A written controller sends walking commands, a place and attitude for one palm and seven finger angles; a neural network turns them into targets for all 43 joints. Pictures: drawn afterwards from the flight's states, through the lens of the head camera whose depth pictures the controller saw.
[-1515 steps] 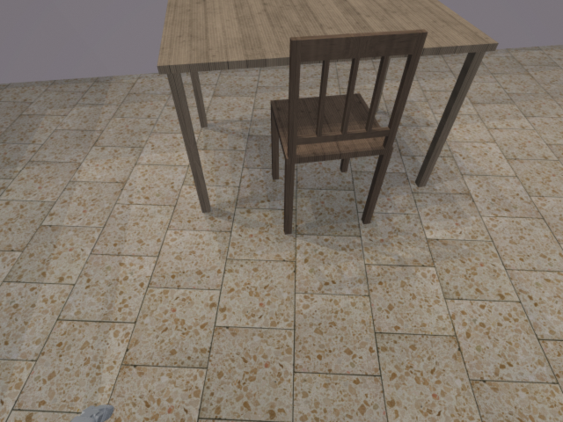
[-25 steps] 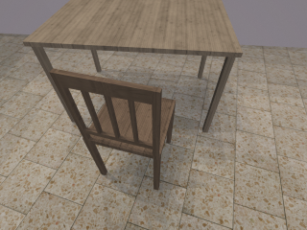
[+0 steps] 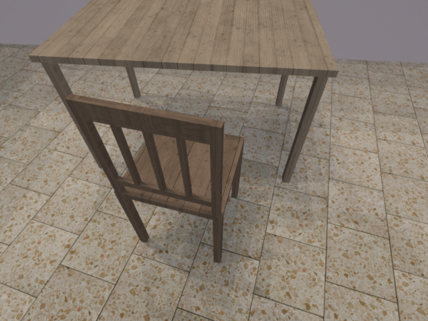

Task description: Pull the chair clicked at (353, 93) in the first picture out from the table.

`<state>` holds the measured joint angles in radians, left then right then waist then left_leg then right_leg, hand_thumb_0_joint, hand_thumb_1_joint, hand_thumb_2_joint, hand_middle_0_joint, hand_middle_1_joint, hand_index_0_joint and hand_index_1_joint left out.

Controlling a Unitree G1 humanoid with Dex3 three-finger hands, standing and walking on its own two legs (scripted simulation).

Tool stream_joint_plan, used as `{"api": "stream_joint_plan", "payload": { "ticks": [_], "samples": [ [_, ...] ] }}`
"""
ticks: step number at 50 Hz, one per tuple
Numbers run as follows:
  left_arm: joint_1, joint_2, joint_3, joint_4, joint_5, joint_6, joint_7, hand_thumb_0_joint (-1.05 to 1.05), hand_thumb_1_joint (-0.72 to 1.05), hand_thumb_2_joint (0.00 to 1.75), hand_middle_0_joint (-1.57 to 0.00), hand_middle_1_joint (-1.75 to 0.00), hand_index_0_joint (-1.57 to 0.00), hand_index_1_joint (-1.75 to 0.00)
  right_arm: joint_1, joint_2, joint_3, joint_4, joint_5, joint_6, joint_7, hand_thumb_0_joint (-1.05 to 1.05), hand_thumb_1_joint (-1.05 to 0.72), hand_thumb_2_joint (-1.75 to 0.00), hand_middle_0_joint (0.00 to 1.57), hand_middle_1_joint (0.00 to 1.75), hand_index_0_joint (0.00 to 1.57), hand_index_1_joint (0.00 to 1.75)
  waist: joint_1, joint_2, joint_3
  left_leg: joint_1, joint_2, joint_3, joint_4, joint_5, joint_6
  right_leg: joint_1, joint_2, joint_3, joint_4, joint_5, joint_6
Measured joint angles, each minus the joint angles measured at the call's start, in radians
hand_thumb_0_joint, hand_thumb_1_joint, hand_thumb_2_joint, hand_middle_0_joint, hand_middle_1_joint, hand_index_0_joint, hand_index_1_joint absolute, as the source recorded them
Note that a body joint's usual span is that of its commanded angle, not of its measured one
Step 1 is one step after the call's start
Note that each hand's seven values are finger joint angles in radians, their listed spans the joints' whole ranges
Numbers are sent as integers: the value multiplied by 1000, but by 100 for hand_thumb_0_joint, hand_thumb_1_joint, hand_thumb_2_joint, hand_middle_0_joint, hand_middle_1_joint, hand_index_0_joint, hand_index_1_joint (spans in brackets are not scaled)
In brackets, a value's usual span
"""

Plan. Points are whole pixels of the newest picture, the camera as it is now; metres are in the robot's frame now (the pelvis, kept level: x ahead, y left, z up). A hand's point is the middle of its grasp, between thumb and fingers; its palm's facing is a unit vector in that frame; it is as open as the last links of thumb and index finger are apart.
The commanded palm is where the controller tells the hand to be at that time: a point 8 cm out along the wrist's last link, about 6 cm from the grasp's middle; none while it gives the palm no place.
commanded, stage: take the last steps up to it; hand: left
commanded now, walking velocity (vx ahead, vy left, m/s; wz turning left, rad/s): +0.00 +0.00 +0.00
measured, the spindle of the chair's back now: (155, 162) +0.54 +0.21 -0.11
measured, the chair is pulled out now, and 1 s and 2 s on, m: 0.27 0.27 0.27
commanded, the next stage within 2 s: come to a stop and stand still in 1.00 s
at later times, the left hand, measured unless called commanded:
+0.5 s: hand out of the picture +0.02 +0.15 -0.18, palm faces +0.05 -0.99 -0.16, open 7.4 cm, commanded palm none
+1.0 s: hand out of the picture +0.15 +0.18 -0.17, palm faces -0.03 -0.98 -0.18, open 7.4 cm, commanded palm none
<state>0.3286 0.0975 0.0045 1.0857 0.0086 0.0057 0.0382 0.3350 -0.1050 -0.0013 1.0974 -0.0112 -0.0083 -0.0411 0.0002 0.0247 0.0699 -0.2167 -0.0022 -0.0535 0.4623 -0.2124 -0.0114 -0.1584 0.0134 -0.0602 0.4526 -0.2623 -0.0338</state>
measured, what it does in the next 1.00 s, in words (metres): lifts its right foot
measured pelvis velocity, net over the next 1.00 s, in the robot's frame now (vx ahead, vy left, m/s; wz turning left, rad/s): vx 0.09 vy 0.00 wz -0.07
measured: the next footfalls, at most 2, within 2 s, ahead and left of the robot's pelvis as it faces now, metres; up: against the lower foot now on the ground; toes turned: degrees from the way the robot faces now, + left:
right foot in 1.30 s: +0.23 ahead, -0.26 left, +0.00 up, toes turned -10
left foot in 1.54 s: +0.15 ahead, +0.05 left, +0.00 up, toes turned +0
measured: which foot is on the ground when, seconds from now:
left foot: down 0.00-1.00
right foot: down 0.00-0.82, up 0.84-1.00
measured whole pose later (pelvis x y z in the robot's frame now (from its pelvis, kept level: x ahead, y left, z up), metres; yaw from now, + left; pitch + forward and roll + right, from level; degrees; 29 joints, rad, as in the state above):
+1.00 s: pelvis +0.09 +0.00 +0.00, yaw -4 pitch +0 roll +0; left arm 0.25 0.17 0.03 0.96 0.03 0.03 0.00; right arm 0.35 -0.14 -0.02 1.06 -0.04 -0.05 -0.03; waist 0.02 -0.01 0.04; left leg -0.24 0.00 0.09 0.51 -0.26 0.06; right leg -0.66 -0.04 0.00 1.55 -0.32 -0.04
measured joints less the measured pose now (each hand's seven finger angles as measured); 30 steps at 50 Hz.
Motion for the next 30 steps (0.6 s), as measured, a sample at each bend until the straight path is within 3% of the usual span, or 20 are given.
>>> {"api": "stream_joint_plan", "payload": {
  "ticks": [21, 27, 30],
  "samples": [
    [65, 9, 30, -1, 6, -8, -12, 0, 91, 90, -20, -30, -19, -30, 72, 1, -11, 6, -10, -12, 1, 1, -91, -90, 20, 30, 20, 30, -3, -11, -33, -4, 19, 20, 105, -124, 12, 1, 19, 21, 74, -99, -14],
    [42, 3, 33, 0, -1, -2, -14, 0, 91, 90, -20, -30, -19, -30, 49, 6, -9, -3, -5, -37, -20, 1, -91, -90, 20, 30, 20, 30, -6, -26, -29, 31, 11, 47, 94, -151, 3, -8, 8, 41, 140, -133, -21],
    [15, -1, 31, -14, 0, -8, -12, 1, 91, 90, -20, -30, -19, -30, 42, 7, -8, -10, -3, -33, -21, 1, -91, -90, 20, 30, 20, 30, -8, -11, -37, 27, 15, 40, 106, -162, 5, 21, 11, 33, 93, -150, -14]
  ]
}}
